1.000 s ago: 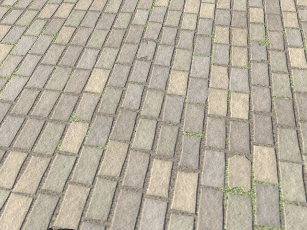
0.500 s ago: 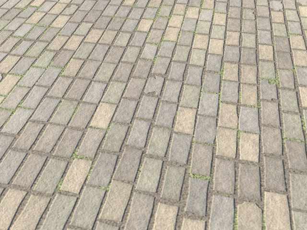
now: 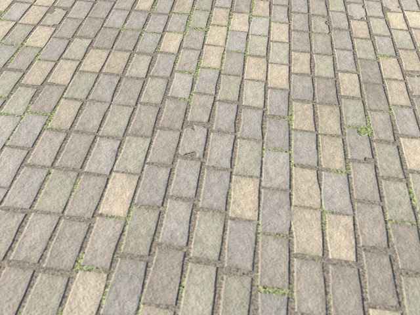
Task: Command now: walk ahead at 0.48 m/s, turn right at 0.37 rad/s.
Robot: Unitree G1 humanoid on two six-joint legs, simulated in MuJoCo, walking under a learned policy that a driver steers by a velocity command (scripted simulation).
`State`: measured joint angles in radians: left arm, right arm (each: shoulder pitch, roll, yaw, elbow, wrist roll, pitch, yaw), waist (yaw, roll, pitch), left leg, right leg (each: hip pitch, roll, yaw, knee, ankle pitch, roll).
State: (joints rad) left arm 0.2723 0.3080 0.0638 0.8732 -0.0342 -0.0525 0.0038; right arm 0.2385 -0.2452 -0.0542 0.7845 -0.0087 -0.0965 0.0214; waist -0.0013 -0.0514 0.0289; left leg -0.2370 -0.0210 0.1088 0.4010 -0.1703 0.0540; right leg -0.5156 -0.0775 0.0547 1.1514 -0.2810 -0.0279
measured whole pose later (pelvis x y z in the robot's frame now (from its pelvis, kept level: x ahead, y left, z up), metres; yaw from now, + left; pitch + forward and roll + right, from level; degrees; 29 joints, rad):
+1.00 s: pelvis +0.56 -0.12 -0.01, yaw -32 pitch +1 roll +1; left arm 0.31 0.29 0.06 0.73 -0.02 -0.04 0.01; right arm 0.19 -0.27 -0.06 0.76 -0.01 -0.11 0.02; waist 0.00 -0.03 0.01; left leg -0.34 -0.04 0.00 0.48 -0.17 0.03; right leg -0.42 0.02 0.08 1.18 -0.40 -0.03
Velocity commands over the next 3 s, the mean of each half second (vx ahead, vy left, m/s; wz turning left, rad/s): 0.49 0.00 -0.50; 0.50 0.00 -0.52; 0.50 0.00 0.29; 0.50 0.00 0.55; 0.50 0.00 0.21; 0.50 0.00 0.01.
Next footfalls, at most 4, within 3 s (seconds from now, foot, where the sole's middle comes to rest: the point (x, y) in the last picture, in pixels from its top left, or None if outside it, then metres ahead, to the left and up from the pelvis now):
0.38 right None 0.35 -0.16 -0.78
0.86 left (232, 256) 0.70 -0.08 -0.78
1.30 right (321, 242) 0.75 -0.40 -0.78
1.80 left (262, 164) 1.11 -0.22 -0.78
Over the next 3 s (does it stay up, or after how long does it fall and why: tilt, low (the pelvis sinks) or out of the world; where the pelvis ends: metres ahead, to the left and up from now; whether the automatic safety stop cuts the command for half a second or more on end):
stays up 1.60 -0.26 0.00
